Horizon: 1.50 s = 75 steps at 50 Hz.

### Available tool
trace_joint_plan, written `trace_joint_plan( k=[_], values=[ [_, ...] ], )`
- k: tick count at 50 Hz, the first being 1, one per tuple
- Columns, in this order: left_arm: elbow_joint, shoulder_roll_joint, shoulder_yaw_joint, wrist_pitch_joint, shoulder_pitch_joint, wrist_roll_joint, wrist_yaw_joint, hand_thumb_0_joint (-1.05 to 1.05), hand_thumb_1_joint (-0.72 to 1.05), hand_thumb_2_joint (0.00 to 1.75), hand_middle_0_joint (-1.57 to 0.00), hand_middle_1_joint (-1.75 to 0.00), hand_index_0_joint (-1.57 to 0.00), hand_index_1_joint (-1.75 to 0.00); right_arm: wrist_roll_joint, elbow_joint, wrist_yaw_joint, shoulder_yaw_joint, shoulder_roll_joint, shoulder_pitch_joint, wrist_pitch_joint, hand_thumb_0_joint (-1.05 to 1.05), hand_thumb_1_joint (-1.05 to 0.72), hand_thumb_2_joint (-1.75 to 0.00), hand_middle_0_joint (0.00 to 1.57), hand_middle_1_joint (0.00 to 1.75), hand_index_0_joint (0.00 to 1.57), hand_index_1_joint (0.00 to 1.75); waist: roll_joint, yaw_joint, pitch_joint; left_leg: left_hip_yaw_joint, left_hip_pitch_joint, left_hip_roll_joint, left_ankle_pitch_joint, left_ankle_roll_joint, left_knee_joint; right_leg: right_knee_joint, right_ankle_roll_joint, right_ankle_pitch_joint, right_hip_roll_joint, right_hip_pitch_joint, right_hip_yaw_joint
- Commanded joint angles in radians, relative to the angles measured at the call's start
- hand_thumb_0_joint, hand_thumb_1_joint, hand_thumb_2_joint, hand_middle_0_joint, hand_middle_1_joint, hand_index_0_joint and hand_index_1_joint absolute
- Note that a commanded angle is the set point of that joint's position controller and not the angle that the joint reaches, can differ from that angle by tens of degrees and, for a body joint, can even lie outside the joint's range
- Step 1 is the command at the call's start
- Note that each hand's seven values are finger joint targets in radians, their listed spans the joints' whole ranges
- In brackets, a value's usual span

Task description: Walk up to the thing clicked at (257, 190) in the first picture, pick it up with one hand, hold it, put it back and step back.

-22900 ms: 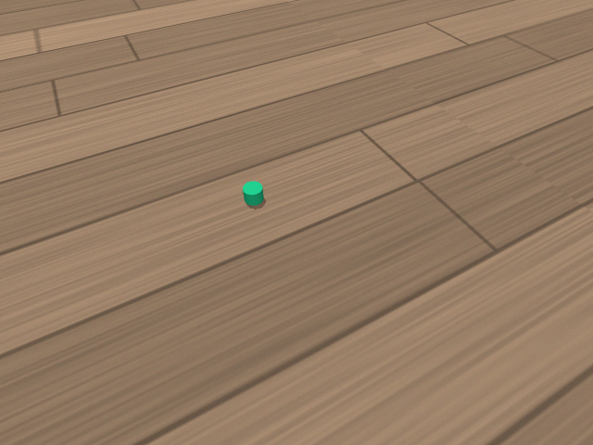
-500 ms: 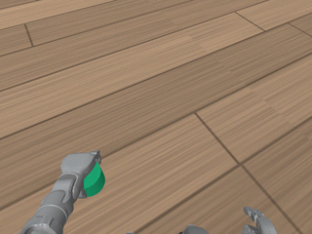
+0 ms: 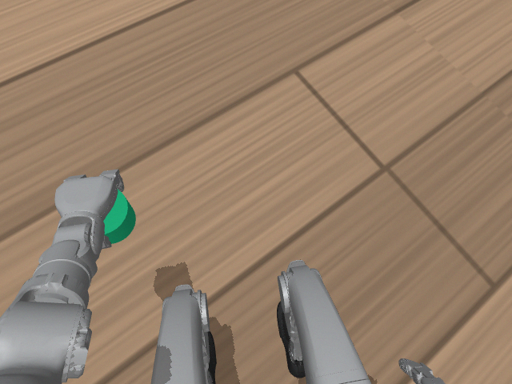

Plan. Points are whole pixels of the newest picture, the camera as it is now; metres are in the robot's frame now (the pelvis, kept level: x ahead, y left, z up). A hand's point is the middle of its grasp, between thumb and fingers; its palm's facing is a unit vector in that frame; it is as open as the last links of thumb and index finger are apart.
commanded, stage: crouch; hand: left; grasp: from above
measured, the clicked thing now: (105, 215) +0.43 +0.23 -0.17
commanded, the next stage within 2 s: lower in 1.04 s
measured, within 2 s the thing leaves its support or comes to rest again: neither
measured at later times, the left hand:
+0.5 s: hand (120, 224) +0.44 +0.24 -0.29, palm faces -0.45 -0.02 -0.90, open 11.6 cm
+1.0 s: hand (129, 228) +0.45 +0.24 -0.36, palm faces -0.46 -0.02 -0.89, open 11.5 cm
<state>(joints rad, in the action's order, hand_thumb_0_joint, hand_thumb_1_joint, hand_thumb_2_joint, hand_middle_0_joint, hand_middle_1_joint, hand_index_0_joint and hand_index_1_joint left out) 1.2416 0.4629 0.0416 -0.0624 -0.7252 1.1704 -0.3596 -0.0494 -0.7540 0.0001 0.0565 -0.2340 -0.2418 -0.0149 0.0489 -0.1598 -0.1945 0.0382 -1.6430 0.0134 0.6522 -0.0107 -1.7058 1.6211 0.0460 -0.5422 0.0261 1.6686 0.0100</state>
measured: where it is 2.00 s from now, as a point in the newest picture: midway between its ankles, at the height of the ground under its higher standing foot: (251, 367)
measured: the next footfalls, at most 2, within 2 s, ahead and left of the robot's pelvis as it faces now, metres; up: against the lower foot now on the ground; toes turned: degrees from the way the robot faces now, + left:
none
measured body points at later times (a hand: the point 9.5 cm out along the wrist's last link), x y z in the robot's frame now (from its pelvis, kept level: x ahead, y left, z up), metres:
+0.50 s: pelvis -0.01 -0.01 -0.12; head +0.23 +0.03 +0.26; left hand +0.46 +0.24 -0.24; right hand +0.05 -0.30 -0.23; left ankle +0.05 +0.11 -0.51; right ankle +0.09 -0.15 -0.51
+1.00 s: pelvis -0.02 -0.01 -0.18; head +0.23 +0.04 +0.19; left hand +0.47 +0.24 -0.31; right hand -0.01 -0.29 -0.28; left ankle +0.05 +0.11 -0.51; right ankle +0.09 -0.15 -0.51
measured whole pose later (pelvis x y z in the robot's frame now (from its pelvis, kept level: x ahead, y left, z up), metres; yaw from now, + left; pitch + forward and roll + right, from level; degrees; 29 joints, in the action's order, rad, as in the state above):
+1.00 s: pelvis -0.02 -0.01 -0.18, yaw -2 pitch +37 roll -7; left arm 1.51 0.69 -0.10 -0.20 -1.00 1.31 -0.45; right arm -0.14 -0.74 0.14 -0.03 -0.28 -0.20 -0.08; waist 0.01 -0.28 -0.07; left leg 0.10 -2.23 0.05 0.72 0.01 -2.30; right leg 2.18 0.05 -0.59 0.03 2.23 -0.02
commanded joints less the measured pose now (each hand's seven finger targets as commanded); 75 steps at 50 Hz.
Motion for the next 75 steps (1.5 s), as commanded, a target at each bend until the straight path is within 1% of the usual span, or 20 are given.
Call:
trace_joint_plan(
  k=[1,4,7,8,9,12,13,16,27,32,34,36,47,56,60,65,68,70,73,75],
  values=[
    [-0.134,0.271,-0.065,-0.024,-0.369,0.002,-0.036,0.0,0.43,1.04,-0.79,-1.0,-0.82,-0.97,-0.011,0.075,-0.001,0.066,-0.214,-0.114,-0.042,0.0,-0.9,-0.9,0.2,0.3,0.2,0.3,0.106,-0.011,-0.601,0.027,0.294,0.015,-0.177,0.011,0.166,-0.064,-0.086,0.097,-0.013,-0.213,-0.066],
    [-0.127,0.292,-0.079,-0.048,-0.379,0.018,-0.043,0.0,0.47,1.08,-0.81,-1.02,-0.84,-0.99,-0.02,0.068,0.015,0.054,-0.221,-0.12,-0.055,0.0,-0.9,-0.9,0.2,0.3,0.2,0.3,0.12,-0.021,-0.616,0.035,0.255,0.019,-0.157,0.01,0.115,-0.01,-0.084,0.077,-0.005,-0.153,-0.071],
    [-0.158,0.327,-0.099,-0.07,-0.468,0.038,-0.063,0.0,0.51,1.08,-0.84,-1.01,-0.87,-0.98,-0.03,0.058,0.026,0.051,-0.237,-0.132,-0.065,0.0,-0.9,-0.9,0.2,0.3,0.2,0.3,0.184,-0.034,-0.684,0.044,0.285,0.017,-0.19,0.019,0.067,0.053,-0.086,0.098,0.001,-0.086,-0.076],
    [-0.156,0.299,-0.09,-0.077,-0.486,0.04,-0.066,0.0,0.51,1.08,-0.84,-1.0,-0.87,-0.97,-0.037,0.048,0.032,0.051,-0.241,-0.142,-0.068,0.0,-0.9,-0.9,0.2,0.3,0.2,0.3,0.199,-0.049,-0.682,0.049,0.301,0.013,-0.233,0.024,0.041,0.071,-0.084,0.122,0.004,-0.052,-0.077],
    [-0.172,0.33,-0.102,-0.085,-0.517,0.047,-0.073,0.0,0.5,1.08,-0.84,-1.0,-0.86,-0.97,-0.039,0.048,0.036,0.051,-0.245,-0.144,-0.072,0.0,-0.9,-0.9,0.2,0.3,0.2,0.3,0.211,-0.054,-0.703,0.039,0.289,0.017,-0.235,0.02,0.018,0.084,-0.085,0.126,0.003,-0.054,-0.078],
    [-0.136,0.323,-0.105,-0.087,-0.507,0.057,-0.087,0.0,0.46,1.07,-0.82,-0.98,-0.84,-0.96,-0.05,0.042,0.051,0.043,-0.246,-0.159,-0.076,0.0,-0.9,-0.9,0.2,0.3,0.2,0.3,0.221,-0.061,-0.702,0.016,0.257,0.024,-0.276,0.016,-0.044,0.113,-0.083,0.164,0.009,-0.044,-0.075],
    [-0.149,0.384,-0.132,-0.089,-0.536,0.064,-0.096,0.0,0.45,1.08,-0.83,-0.97,-0.84,-0.96,-0.049,0.043,0.052,0.046,-0.252,-0.157,-0.075,0.0,-0.9,-0.9,0.2,0.3,0.2,0.3,0.221,-0.051,-0.736,0.003,0.23,0.027,-0.259,0.01,-0.06,0.129,-0.083,0.162,0.003,-0.063,-0.074],
    [-0.123,0.383,-0.137,-0.083,-0.553,0.071,-0.106,0.0,0.49,1.15,-0.87,-0.99,-0.88,-0.99,-0.059,0.048,0.063,0.042,-0.247,-0.162,-0.073,0.0,-0.9,-0.9,0.2,0.3,0.2,0.3,0.221,-0.064,-0.738,-0.013,0.19,0.03,-0.251,0.005,-0.104,0.153,-0.08,0.168,0.003,-0.059,-0.072],
    [0.007,0.399,-0.129,-0.074,-0.516,0.058,-0.066,0.0,0.54,1.11,-0.9,-0.97,-0.91,-0.97,-0.061,0.056,0.092,0.035,-0.254,-0.146,-0.062,0.0,-0.9,-0.9,0.2,0.3,0.2,0.3,0.193,-0.086,-0.61,-0.025,0.009,0.035,-0.203,-0.01,-0.195,0.238,-0.077,0.141,-0.003,0.013,-0.087],
    [-0.023,0.438,-0.141,-0.101,-0.566,0.063,-0.057,0.0,0.52,1.1,-0.89,-0.97,-0.9,-0.96,-0.061,0.056,0.103,0.031,-0.265,-0.154,-0.055,0.0,-0.9,-0.9,0.2,0.3,0.2,0.3,0.24,-0.087,-0.645,-0.019,0.018,0.034,-0.225,-0.003,-0.23,0.286,-0.081,0.149,-0.006,0.045,-0.094],
    [-0.008,0.419,-0.139,-0.111,-0.557,0.067,-0.058,0.0,0.52,1.11,-0.9,-0.97,-0.9,-0.97,-0.064,0.057,0.11,0.027,-0.27,-0.173,-0.056,0.0,-0.91,-0.9,0.2,0.3,0.2,0.3,0.226,-0.1,-0.631,-0.009,0.023,0.03,-0.233,0.002,-0.241,0.298,-0.078,0.15,0.0,0.075,-0.099],
    [-0.023,0.462,-0.153,-0.128,-0.623,0.075,-0.068,0.0,0.51,1.09,-0.89,-0.95,-0.89,-0.95,-0.066,0.048,0.111,0.027,-0.28,-0.17,-0.056,0.0,-0.9,-0.9,0.2,0.3,0.2,0.3,0.245,-0.105,-0.64,-0.008,0.003,0.031,-0.2,-0.001,-0.247,0.315,-0.082,0.124,-0.008,0.102,-0.103],
    [0.091,0.5,-0.17,-0.141,-0.655,0.125,-0.139,0.0,0.55,1.06,-0.91,-0.96,-0.93,-0.94,-0.09,0.026,0.123,0.0,-0.287,-0.175,-0.067,0.0,-0.91,-0.9,0.2,0.3,0.2,0.3,0.271,-0.121,-0.606,-0.03,-0.079,0.042,-0.124,-0.009,-0.305,0.355,-0.08,0.072,-0.01,0.162,-0.112],
    [0.14,0.516,-0.169,-0.122,-0.647,0.128,-0.126,0.0,0.58,1.12,-0.94,-0.98,-0.94,-0.98,-0.094,0.027,0.135,-0.016,-0.313,-0.2,-0.075,0.0,-0.91,-0.9,0.2,0.3,0.2,0.3,0.28,-0.14,-0.577,0.002,-0.064,0.033,-0.157,-0.001,-0.329,0.399,-0.079,0.105,0.0,0.218,-0.127],
    [0.168,0.492,-0.147,-0.126,-0.629,0.126,-0.119,0.0,0.57,1.14,-0.99,-0.98,-0.97,-0.99,-0.096,0.029,0.139,-0.03,-0.307,-0.193,-0.074,0.0,-0.91,-0.9,0.2,0.3,0.2,0.3,0.257,-0.153,-0.54,-0.013,-0.13,0.038,-0.146,-0.01,-0.358,0.4,-0.076,0.104,-0.011,0.192,-0.132],
    [0.196,0.508,-0.149,-0.145,-0.631,0.132,-0.127,0.0,0.62,1.14,-1.01,-0.98,-1.0,-1.0,-0.103,0.024,0.144,-0.044,-0.313,-0.2,-0.078,0.0,-0.91,-0.9,0.2,0.3,0.2,0.3,0.236,-0.166,-0.534,-0.013,-0.157,0.04,-0.177,-0.012,-0.401,0.422,-0.071,0.135,-0.014,0.18,-0.138],
    [0.193,0.549,-0.171,-0.159,-0.639,0.139,-0.148,0.0,0.62,1.12,-1.02,-0.96,-1.0,-0.98,-0.106,0.028,0.148,-0.051,-0.323,-0.195,-0.079,0.0,-0.91,-0.9,0.2,0.3,0.2,0.3,0.277,-0.159,-0.545,-0.003,-0.137,0.038,-0.202,-0.004,-0.405,0.45,-0.075,0.149,-0.016,0.202,-0.147],
    [0.176,0.537,-0.162,-0.171,-0.679,0.152,-0.159,0.0,0.63,1.13,-1.01,-0.99,-1.01,-0.99,-0.113,0.024,0.154,-0.051,-0.323,-0.196,-0.084,0.0,-0.91,-0.9,0.2,0.3,0.2,0.3,0.296,-0.183,-0.56,-0.004,-0.12,0.036,-0.203,-0.004,-0.427,0.46,-0.075,0.156,-0.021,0.209,-0.152],
    [0.186,0.593,-0.203,-0.172,-0.626,0.164,-0.189,0.0,0.64,1.15,-1.03,-0.99,-1.02,-1.0,-0.119,0.027,0.158,-0.05,-0.334,-0.189,-0.086,0.0,-0.92,-0.9,0.2,0.3,0.2,0.3,0.316,-0.162,-0.56,-0.01,-0.132,0.039,-0.204,-0.003,-0.433,0.471,-0.073,0.158,-0.02,0.204,-0.155],
    [0.171,0.565,-0.188,-0.173,-0.651,0.167,-0.203,0.0,0.65,1.14,-1.02,-0.99,-1.02,-1.0,-0.125,0.027,0.165,-0.051,-0.331,-0.177,-0.092,0.0,-0.91,-0.9,0.2,0.3,0.2,0.3,0.349,-0.174,-0.549,-0.007,-0.114,0.034,-0.192,0.0,-0.429,0.482,-0.073,0.145,-0.026,0.235,-0.163]
  ],
)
